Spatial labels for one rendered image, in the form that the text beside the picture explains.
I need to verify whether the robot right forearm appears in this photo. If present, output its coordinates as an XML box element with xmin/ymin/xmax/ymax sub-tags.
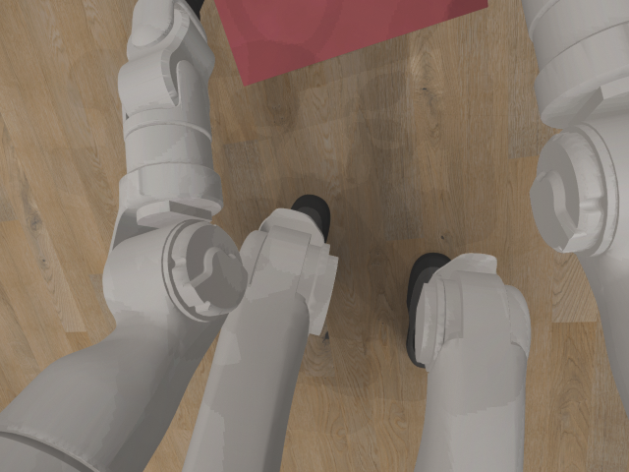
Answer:
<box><xmin>521</xmin><ymin>0</ymin><xmax>629</xmax><ymax>129</ymax></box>

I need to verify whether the robot right foot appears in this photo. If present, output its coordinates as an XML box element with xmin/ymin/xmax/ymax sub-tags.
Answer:
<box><xmin>406</xmin><ymin>253</ymin><xmax>451</xmax><ymax>368</ymax></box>

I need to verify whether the robot left shin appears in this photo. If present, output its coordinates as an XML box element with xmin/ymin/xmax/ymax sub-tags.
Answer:
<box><xmin>239</xmin><ymin>208</ymin><xmax>324</xmax><ymax>284</ymax></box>

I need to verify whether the robot left upper arm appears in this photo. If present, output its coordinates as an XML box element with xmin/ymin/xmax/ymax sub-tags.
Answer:
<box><xmin>0</xmin><ymin>219</ymin><xmax>248</xmax><ymax>472</ymax></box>

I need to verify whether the carton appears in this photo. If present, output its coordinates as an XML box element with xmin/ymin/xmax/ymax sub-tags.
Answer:
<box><xmin>214</xmin><ymin>0</ymin><xmax>488</xmax><ymax>87</ymax></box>

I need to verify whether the robot left forearm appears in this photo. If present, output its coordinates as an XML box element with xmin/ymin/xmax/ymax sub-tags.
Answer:
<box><xmin>107</xmin><ymin>0</ymin><xmax>224</xmax><ymax>259</ymax></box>

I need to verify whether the robot right upper arm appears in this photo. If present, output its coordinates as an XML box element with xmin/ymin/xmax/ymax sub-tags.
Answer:
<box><xmin>530</xmin><ymin>113</ymin><xmax>629</xmax><ymax>420</ymax></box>

